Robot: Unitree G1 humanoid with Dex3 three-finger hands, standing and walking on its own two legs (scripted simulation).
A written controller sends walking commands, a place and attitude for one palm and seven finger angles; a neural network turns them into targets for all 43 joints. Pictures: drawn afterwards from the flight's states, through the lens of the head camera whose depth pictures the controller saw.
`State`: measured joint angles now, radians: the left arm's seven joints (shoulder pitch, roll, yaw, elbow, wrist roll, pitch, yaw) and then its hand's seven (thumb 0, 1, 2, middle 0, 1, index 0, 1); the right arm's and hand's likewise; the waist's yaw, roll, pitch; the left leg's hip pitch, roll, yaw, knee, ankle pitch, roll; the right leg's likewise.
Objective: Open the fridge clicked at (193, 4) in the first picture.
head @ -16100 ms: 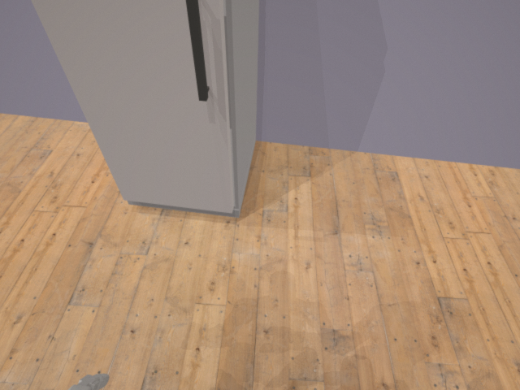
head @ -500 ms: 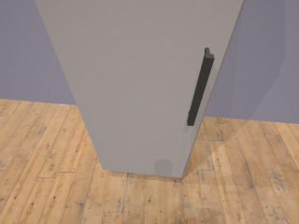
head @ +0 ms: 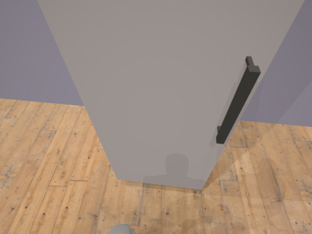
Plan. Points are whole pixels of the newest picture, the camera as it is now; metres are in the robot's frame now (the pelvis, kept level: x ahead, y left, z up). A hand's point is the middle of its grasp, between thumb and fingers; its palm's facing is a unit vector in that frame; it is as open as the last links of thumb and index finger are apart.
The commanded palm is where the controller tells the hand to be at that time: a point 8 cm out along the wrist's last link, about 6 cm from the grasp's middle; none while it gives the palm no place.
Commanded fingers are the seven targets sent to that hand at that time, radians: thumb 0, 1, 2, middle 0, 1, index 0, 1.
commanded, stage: come to a stop and stand still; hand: right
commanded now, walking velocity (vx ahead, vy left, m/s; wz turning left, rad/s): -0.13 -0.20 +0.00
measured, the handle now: (232, 106) +0.44 -0.17 +0.09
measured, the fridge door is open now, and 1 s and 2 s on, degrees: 0 0 0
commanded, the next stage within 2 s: look again from close up in 1.40 s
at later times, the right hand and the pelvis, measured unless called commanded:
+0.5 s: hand out of the picture +0.04 -0.21 -0.18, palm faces +0.07 +0.98 -0.20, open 7.4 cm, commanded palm none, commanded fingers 0.00 -0.90 -0.90 0.20 0.30 0.20 0.30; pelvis +0.00 -0.01 +0.00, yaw -2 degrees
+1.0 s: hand out of the picture +0.00 -0.17 -0.17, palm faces +0.00 +0.98 -0.22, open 7.3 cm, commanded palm none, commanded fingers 0.00 -0.90 -0.90 0.20 0.30 0.20 0.30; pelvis -0.02 +0.01 +0.00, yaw +0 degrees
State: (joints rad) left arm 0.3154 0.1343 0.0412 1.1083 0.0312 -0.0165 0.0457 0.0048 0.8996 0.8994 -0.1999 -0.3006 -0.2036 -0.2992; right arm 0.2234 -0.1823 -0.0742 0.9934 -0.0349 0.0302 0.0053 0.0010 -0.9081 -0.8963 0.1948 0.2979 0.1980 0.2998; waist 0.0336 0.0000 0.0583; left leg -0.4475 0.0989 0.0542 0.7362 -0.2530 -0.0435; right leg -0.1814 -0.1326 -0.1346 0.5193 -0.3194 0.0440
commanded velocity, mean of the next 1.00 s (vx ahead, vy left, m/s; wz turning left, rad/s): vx -0.01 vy -0.02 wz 0.00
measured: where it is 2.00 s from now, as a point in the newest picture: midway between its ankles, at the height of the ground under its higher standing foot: outside the picture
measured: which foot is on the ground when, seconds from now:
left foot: up 0.00-0.04, down 0.06-0.36, up 0.38-0.70, down 0.72-1.00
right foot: down 0.00-0.06, up 0.08-0.32, down 0.34-1.00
